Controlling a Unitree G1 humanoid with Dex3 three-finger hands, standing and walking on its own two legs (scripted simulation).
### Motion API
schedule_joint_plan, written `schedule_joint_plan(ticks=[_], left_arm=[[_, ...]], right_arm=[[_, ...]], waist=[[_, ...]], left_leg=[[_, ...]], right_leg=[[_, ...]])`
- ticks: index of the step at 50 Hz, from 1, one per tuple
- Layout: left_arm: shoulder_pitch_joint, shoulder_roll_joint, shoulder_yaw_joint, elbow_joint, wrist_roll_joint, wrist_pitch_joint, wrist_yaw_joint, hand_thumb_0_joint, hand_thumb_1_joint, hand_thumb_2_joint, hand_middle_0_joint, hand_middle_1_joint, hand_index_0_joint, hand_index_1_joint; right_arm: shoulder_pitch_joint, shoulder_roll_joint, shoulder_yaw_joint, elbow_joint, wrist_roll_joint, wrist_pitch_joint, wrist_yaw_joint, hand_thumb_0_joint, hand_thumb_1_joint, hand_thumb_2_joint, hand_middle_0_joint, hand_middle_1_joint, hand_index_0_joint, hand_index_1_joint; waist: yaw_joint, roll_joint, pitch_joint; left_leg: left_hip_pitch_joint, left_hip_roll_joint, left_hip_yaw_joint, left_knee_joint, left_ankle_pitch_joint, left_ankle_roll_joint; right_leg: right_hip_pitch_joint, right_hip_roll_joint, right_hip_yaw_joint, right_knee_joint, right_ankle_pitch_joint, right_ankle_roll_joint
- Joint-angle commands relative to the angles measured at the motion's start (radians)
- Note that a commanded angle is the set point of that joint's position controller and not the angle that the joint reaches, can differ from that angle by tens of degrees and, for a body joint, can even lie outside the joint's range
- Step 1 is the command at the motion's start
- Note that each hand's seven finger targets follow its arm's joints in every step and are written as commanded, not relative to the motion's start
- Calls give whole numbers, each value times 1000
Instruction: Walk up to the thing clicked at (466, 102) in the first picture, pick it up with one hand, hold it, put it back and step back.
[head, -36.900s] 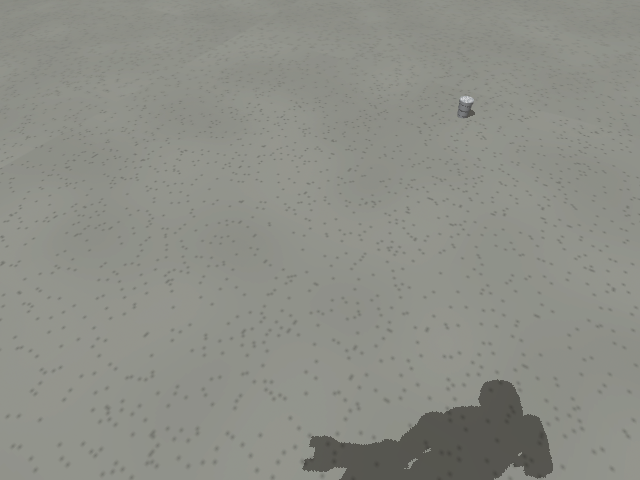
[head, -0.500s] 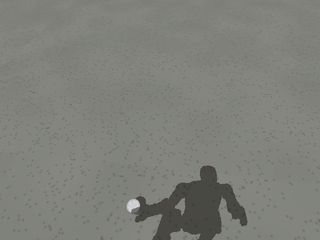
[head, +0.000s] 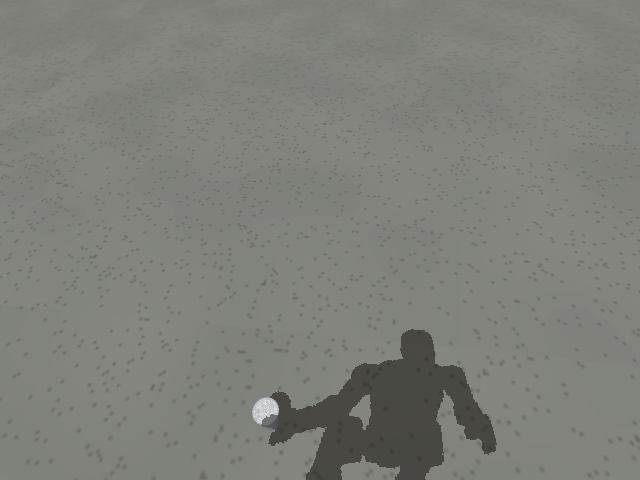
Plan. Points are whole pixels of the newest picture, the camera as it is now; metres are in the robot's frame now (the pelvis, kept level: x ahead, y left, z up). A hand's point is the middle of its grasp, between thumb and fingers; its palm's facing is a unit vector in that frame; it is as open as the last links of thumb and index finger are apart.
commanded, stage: stand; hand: left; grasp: from above
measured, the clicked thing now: (267, 416) +0.40 +0.21 -0.73
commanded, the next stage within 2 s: step back in 0.22 s
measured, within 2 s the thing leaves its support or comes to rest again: neither
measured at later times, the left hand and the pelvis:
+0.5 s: hand out of the picture +0.07 +0.27 -0.17, palm faces -0.03 -0.92 -0.39, open 7.4 cm; pelvis -0.05 +0.00 -0.02, yaw +0 degrees
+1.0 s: hand out of the picture -0.09 +0.22 -0.15, palm faces -0.02 -0.90 -0.44, open 7.4 cm; pelvis -0.14 -0.04 -0.02, yaw -1 degrees
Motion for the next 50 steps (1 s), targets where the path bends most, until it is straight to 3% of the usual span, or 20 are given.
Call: schedule_joint_plan(ticks=[1, 9, 10, 11, 15, 26, 28, 30, 31, 32, 35, 38, 39, 40, 41, 42, 43, 44, 46, 50], left_arm=[[-28, 213, 38, -58, 0, -20, 14, 0, 900, 900, -200, -300, -200, -300], [-31, 220, 36, -62, -2, -19, 13, 0, 900, 900, -200, -300, -200, -300], [-34, 216, 35, -65, -2, -20, 13, 0, 900, 900, -200, -300, -200, -300], [-42, 297, 73, -87, -21, -9, 18, 0, 900, 900, -200, -300, -200, -300], [-21, 270, 78, -136, -24, 0, 26, 0, 900, 900, -200, -300, -200, -300], [-44, 299, 91, -249, 2, 32, 14, 0, 900, 900, -200, -300, -200, -300], [-42, 288, 91, -262, 3, 36, 11, 0, 900, 900, -200, -300, -200, -300], [-1, 253, 85, -259, 5, 42, 9, 0, 900, 900, -200, -300, -200, -300], [16, 257, 94, -256, 7, 47, 9, 0, 900, 900, -200, -300, -200, -300], [52, 259, 96, -253, 7, 50, 8, 0, 900, 900, -200, -300, -200, -300], [123, 253, 105, -237, -7, 45, 4, 0, 900, 900, -200, -300, -200, -300], [213, 233, 112, -221, 5, 21, 8, 0, 900, 900, -200, -300, -200, -300], [206, 237, 116, -224, 14, 11, 17, 0, 900, 900, -200, -300, -200, -300], [160, 319, 133, -244, 30, 2, 25, 0, 900, 900, -200, -300, -200, -300], [88, 376, 143, -286, 34, 2, 26, 0, 900, 900, -200, -300, -200, -300], [44, 402, 151, -321, 33, 4, 27, 0, 900, 900, -200, -300, -200, -300], [7, 426, 151, -339, 39, -2, 33, 0, 900, 900, -200, -300, -200, -300], [-17, 369, 142, -350, 33, -7, 33, 0, 900, 900, -200, -300, -200, -300], [-66, 305, 130, -353, 26, -8, 34, 0, 900, 900, -200, -300, -200, -300], [96, 254, 123, -357, 18, -4, 45, 0, 900, 900, -200, -300, -200, -300]], right_arm=[[-30, -210, -38, -61, -2, -21, -18, 0, -900, -900, 200, 300, 200, 300], [-29, -207, -33, -59, -2, -20, -16, 0, -900, -900, 200, 300, 200, 300], [-33, -211, -33, -63, -2, -21, -16, 0, -900, -900, 200, 300, 200, 300], [-70, -268, -56, -82, 6, -1, -10, 0, -900, -900, 200, 300, 200, 300], [-32, -253, -67, -120, 21, 16, -7, 0, -900, -900, 200, 300, 200, 300], [-16, -276, -104, -217, 10, 44, 6, 0, -900, -900, 200, 300, 200, 300], [-6, -296, -111, -228, 5, 44, 8, 0, -900, -900, 200, 300, 200, 300], [-35, -355, -125, -255, -10, 35, 9, 0, -900, -900, 200, 300, 200, 300], [-36, -378, -130, -272, -20, 29, 9, 0, -900, -900, 200, 300, 200, 300], [-58, -375, -130, -289, -24, 24, 3, 0, -900, -900, 200, 300, 200, 300], [-115, -327, -117, -325, -26, 24, -11, 0, -900, -900, 200, 300, 200, 300], [-128, -306, -103, -328, -15, 42, -17, 0, -900, -900, 200, 300, 200, 300], [-99, -275, -91, -316, -3, 52, -17, 0, -900, -900, 200, 300, 200, 300], [-55, -226, -77, -314, 11, 57, -18, 0, -900, -900, 200, 300, 200, 300], [-27, -201, -66, -319, 8, 58, -29, 0, -900, -900, 200, 300, 200, 300], [-1, -227, -77, -305, 7, 60, -37, 0, -900, -900, 200, 300, 200, 300], [-7, -259, -94, -298, 3, 61, -41, 0, -900, -900, 200, 300, 200, 300], [-9, -284, -106, -287, 8, 58, -35, 0, -900, -900, 200, 300, 200, 300], [50, -280, -94, -258, 23, 51, -32, 0, -900, -900, 200, 300, 200, 300], [25, -249, -69, -287, 12, 41, -45, 0, -900, -900, 200, 300, 200, 300]], waist=[[4, -4, -82], [4, -5, -68], [3, -3, -77], [3, -22, 28], [-8, -3, -94], [-10, -29, -131], [-14, 12, -101], [-14, 189, -96], [-21, 205, -95], [2, 179, -101], [52, 178, -123], [94, 148, -147], [82, 82, -120], [37, -147, -63], [5, -215, -22], [11, -166, -32], [17, -214, -37], [2, -178, -11], [-45, -141, -33], [45, -99, -127]], left_leg=[[25, 104, -77, -40, 133, 39], [19, 104, -77, -50, 120, 34], [18, 108, -76, -44, 137, 39], [-58, 87, -85, 52, 274, 58], [-45, 100, -77, 122, 363, 94], [-175, 70, -136, 269, -18, 162], [-230, 110, -198, 215, -74, 193], [-313, 284, -364, -3, -51, 282], [-338, 343, -453, -50, -60, 325], [-328, 362, -448, -34, -69, 342], [-332, 288, -270, 83, 33, 271], [-251, 186, -168, 267, 51, 175], [-285, 113, -123, 380, -8, 128], [-451, -28, -80, 539, -206, 66], [-578, -112, -93, 628, -390, 25], [-478, -109, -164, 751, -435, 27], [-405, -96, -193, 857, -423, 41], [-381, -101, -201, 896, -360, 36], [-432, -147, -185, 875, -278, 22], [-521, -148, -167, 824, -297, 13]], right_leg=[[-17, -104, 84, -52, 148, -34], [-31, -102, 83, -52, 120, -33], [-20, -105, 83, -50, 144, -34], [-112, -90, 99, 40, 316, -43], [-76, -75, 69, 141, 338, -74], [-251, -102, 157, 279, 32, -166], [-293, -54, 135, 357, -108, -151], [-259, 94, 7, 632, -302, -83], [-273, 110, 64, 785, -405, -68], [-290, 89, 93, 831, -411, -65], [-260, 48, 81, 773, -344, -63], [-158, 14, 59, 251, -138, -30], [-102, -8, 135, 67, -30, -5], [-62, -119, 373, 41, 145, -16], [-84, -227, 485, 56, 235, -96], [-236, -324, 502, 52, 252, -231], [-345, -364, 567, 16, 185, -286], [-368, -305, 488, 19, 164, -257], [-230, -185, 275, 109, 320, -165], [74, -197, 253, 221, 585, -177]])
